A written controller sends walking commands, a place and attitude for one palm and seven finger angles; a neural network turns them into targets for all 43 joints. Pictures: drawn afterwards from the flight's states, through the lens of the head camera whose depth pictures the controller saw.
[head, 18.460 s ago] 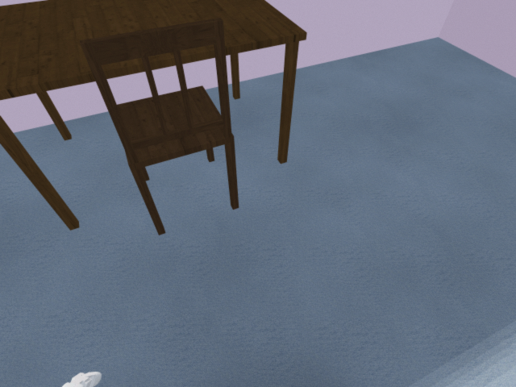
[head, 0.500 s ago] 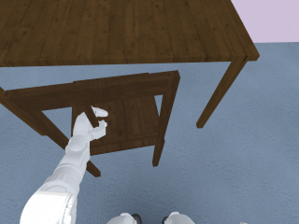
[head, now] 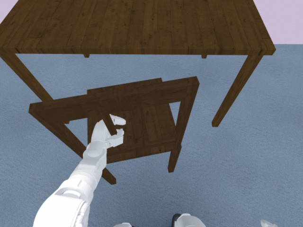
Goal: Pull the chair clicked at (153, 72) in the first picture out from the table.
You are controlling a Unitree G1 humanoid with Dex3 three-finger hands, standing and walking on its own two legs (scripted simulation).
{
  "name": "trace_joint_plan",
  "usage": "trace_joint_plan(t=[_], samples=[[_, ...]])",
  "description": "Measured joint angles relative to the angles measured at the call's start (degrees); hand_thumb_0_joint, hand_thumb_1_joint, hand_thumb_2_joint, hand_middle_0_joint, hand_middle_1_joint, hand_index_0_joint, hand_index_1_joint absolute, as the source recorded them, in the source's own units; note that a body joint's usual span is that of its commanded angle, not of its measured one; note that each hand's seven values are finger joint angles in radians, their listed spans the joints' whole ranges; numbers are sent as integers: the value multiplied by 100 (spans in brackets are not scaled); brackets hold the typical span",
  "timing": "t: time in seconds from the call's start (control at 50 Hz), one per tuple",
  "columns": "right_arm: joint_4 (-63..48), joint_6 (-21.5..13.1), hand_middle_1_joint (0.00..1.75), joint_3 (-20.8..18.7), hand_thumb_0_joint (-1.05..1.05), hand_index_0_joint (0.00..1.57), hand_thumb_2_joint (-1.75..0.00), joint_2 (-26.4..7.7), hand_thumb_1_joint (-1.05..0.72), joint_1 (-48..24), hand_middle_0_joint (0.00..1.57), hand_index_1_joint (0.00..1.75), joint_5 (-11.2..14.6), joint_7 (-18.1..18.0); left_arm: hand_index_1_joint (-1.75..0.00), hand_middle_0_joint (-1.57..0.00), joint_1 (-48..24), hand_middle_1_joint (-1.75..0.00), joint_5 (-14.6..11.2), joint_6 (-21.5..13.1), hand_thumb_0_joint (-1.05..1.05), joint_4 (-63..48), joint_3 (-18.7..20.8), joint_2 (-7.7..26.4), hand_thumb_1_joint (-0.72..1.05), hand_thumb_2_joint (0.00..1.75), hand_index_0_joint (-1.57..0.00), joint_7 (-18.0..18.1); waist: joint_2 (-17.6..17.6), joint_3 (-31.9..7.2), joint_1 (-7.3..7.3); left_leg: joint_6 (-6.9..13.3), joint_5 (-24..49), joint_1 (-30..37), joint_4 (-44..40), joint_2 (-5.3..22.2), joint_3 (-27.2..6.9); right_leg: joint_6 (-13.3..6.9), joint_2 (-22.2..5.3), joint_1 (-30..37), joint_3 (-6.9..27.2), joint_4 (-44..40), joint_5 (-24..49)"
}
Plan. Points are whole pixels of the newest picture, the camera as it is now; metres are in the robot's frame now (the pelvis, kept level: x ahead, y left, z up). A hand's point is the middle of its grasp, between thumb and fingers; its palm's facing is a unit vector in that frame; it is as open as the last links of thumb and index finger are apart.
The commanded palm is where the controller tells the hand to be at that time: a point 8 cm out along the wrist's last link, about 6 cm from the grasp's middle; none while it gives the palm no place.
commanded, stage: step backward, pulling the chair out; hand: left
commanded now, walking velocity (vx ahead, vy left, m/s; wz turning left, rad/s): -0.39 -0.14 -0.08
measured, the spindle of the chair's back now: (114, 133) +0.39 +0.12 -0.08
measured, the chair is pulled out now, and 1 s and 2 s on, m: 0.19 0.33 0.43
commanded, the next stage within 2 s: none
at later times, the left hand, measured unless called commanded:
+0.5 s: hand (109, 162) +0.29 +0.12 -0.07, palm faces -0.03 -0.98 -0.20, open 5.2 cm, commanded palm +0.30 +0.17 -0.06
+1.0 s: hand (105, 185) +0.23 +0.13 -0.07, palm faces -0.08 -0.98 -0.19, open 5.1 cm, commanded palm +0.24 +0.18 -0.06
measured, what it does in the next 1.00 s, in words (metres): walks backwards: right foot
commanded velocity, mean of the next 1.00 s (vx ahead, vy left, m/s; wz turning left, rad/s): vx -0.38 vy -0.02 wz -0.02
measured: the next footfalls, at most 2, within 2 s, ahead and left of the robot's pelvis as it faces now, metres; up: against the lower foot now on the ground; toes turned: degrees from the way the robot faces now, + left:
right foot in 0.68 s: -0.03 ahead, -0.12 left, +0.00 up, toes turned -4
right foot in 1.52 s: -0.11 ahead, -0.12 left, +0.00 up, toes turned -4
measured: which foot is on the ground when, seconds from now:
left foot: down 0.00-1.00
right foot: down 0.00-0.56, up 0.58-0.66, down 0.68-1.00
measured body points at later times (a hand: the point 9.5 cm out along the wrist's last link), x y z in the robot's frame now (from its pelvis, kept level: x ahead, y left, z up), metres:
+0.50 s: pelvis -0.08 +0.01 -0.01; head +0.00 -0.01 +0.43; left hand +0.29 +0.17 -0.05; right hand -0.03 -0.25 -0.16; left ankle -0.06 +0.14 -0.72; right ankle +0.04 -0.12 -0.73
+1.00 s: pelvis -0.15 +0.03 -0.01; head -0.06 +0.02 +0.43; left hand +0.23 +0.18 -0.05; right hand -0.08 -0.25 -0.13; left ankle -0.07 +0.14 -0.73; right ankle -0.05 -0.12 -0.73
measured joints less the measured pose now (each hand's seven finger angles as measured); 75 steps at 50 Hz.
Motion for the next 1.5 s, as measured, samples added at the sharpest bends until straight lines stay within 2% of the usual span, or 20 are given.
trace_joint_plan(t=[0.06, 0.18, 0.34, 0.48, 0.52, 0.56, 0.62, 0.74, 0.82, 0.9, 0.94, 0.98, 1.06, 1.12, 1.2, 1.3, 1.36, 1.4, 1.46, 1.5], samples=[[-58, 45, 30, -45, 0, 20, -90, 73, -91, -176, 20, 30, -19, -70, -145, -30, -110, -118, 18, 36, 4, -104, -194, 26, 74, 78, -49, -17, -240, 182, 115, 65, 141, 76, -251, -171, 205, 72, -169, -33, 182, -122, 228], [-407, 114, 30, 50, 0, 20, -90, 578, -90, -257, 20, 30, -161, -14, -145, -31, -73, -121, 147, -36, 3, -110, -224, 205, 72, 80, -49, -108, -466, 198, 204, 190, 204, -57, -47, -198, 500, 183, -169, -229, 481, -15, 408], [-242, 5, 30, 311, 0, 20, -90, 1183, -90, -60, 20, 30, -220, 107, -145, -37, 8, -123, 231, -214, 2, 116, 88, 321, 69, 84, -49, -108, -285, 210, 238, 79, -35, -347, 696, -25, 476, 63, 3, -469, 474, 575, 321], [113, -237, 30, 188, 0, 20, -90, 774, -91, 30, 21, 30, -171, 132, -145, -38, -13, -124, 254, -384, 2, 256, 284, 219, 69, 85, -49, 39, -121, 209, 81, 7, -1081, -631, 1419, -231, 270, 28, -99, -596, 369, 356, 529], [161, -280, 30, 167, 0, 20, -90, 585, -91, 109, 21, 30, -153, 120, -145, -37, -50, -125, 268, -366, 2, 274, 225, 194, 69, 84, -49, 49, -150, 162, 29, 27, -975, -343, 963, -227, 297, 76, -161, -607, 336, 223, 645], [183, -309, 30, 130, 0, 20, -90, 458, -91, 169, 21, 30, -146, 74, -145, -36, -120, -126, 289, -346, 2, 275, 135, 220, 69, 83, -49, 33, -261, 163, -4, 116, -152, -230, 484, -252, 363, 136, -250, -635, 330, 157, 726], [34, -276, 30, 39, 0, 20, -90, 355, -91, 296, 20, 30, -162, 18, -145, -35, -86, -127, 244, -286, 2, 172, 33, 262, 70, 82, -49, 22, -292, 211, 71, 211, 56, -241, 456, -195, 429, 125, -149, -675, 419, 642, -120], [16, -231, 30, 9, 0, 20, -90, 542, -90, 235, 20, 30, -231, 104, -145, -35, -192, -128, 285, -263, 2, 197, 73, 400, 70, 83, -49, -21, -260, 295, 208, 67, 53, -360, 518, 84, 346, 71, 186, -41, 441, 302, -23], [-90, -164, 30, 54, 0, 20, -90, 666, -90, -23, 20, 30, -202, 106, -145, -35, -284, -127, 254, -228, 3, 217, 232, 516, 70, 83, -49, -4, -258, 375, 70, 5, 278, -483, 411, 126, 306, 16, 229, -148, 400, 172, 251], [-150, -121, 30, 77, 0, 20, -90, 641, -90, -172, 20, 30, -172, 72, -145, -35, -226, -127, 252, -216, 2, 170, 280, 462, 70, 82, -49, 35, -252, 400, -76, -3, -252, -601, 551, 6, 280, 52, 127, -170, 405, 59, 401], [-154, -113, 30, 110, 0, 20, -90, 608, -90, -172, 20, 30, -177, 55, -145, -34, -156, -127, 274, -221, 2, 115, 227, 403, 71, 81, -49, 46, -288, 394, -90, 52, 49, -542, 361, -38, 357, 110, 53, -149, 440, -10, 482], [-200, -104, 30, 127, 0, 20, -90, 574, -90, -93, 20, 30, -184, 29, -145, -33, -71, -128, 289, -243, 2, 68, 119, 343, 71, 80, -49, 35, -267, 347, -36, 153, 738, -501, 154, -3, 441, 158, 42, -188, 451, 41, 408], [-254, -123, 30, 131, 0, 20, -90, 687, -90, 55, 20, 30, -193, 14, -145, -33, 47, -129, 268, -263, 2, -7, -67, 306, 71, 80, -49, -23, -256, 313, 183, 221, 590, -537, 293, 71, 509, 101, 111, -188, 485, 621, -559], [-190, -206, 30, 188, 0, 20, -90, 811, -90, 37, 20, 30, -235, 39, -145, -34, 20, -130, 286, -321, 2, 40, -76, 352, 70, 82, -49, -66, -228, 359, 313, 173, 547, -596, 441, 161, 505, 100, 177, 25, 460, 427, -31], [-119, -241, 30, 225, 0, 20, -90, 923, -90, -67, 20, 30, -243, 67, -145, -37, -22, -129, 291, -351, 2, 124, 60, 424, 69, 84, -49, -73, -178, 394, 296, 105, 527, -714, 585, 214, 462, 51, 218, -94, 408, 574, 47], [31, -303, 30, 203, 0, 20, -90, 803, -90, -99, 20, 30, -231, 84, -145, -38, 97, -128, 289, -446, 2, 230, 211, 365, 69, 85, -49, 35, -203, 281, 127, 24, -497, -723, 983, -34, 345, 67, 67, -162, 443, 486, 119], [126, -349, 30, 190, 0, 20, -90, 664, -90, -15, 20, 30, -225, 43, -145, -37, 85, -128, 341, -448, 2, 294, 171, 314, 70, 84, -49, 38, -247, 173, 61, 85, 93, -414, 480, -103, 339, 149, -33, -190, 438, 383, 198], [103, -345, 30, 157, 0, 20, -90, 620, -90, 49, 20, 30, -223, 19, -145, -36, 28, -129, 356, -435, 2, 290, 88, 329, 70, 83, -49, 21, -308, 190, 129, 172, 509, -420, 403, -96, 415, 164, -41, -238, 478, 425, 110], [42, -322, 30, 123, 0, 20, -90, 641, -90, 111, 20, 30, -250, 14, -145, -36, -22, -130, 341, -376, 2, 255, 36, 374, 70, 83, -49, 7, -306, 236, 218, 202, 338, -451, 475, 5, 438, 93, 65, -233, 502, 716, -476], [35, -337, 30, 122, 0, 20, -90, 714, -90, 133, 20, 30, -278, 36, -145, -36, -61, -130, 357, -355, 2, 264, 65, 430, 70, 83, -49, -19, -321, 259, 242, 167, 310, -480, 529, 65, 414, 76, 110, 21, 503, 601, -243]])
